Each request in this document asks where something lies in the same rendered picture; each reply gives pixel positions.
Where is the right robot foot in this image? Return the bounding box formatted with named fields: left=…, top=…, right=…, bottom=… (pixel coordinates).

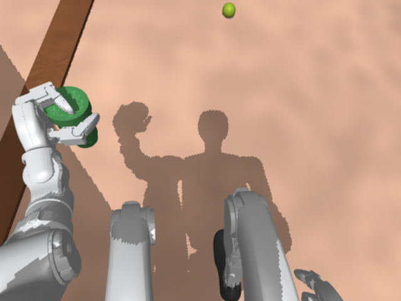
left=213, top=230, right=241, bottom=301

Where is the left robot arm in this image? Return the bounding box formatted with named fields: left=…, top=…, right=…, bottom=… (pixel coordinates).
left=0, top=147, right=81, bottom=301

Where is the right robot hand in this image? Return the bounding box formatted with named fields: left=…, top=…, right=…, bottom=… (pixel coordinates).
left=294, top=269, right=343, bottom=301

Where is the left robot hand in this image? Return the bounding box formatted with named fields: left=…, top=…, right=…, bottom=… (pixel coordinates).
left=12, top=82, right=100, bottom=152

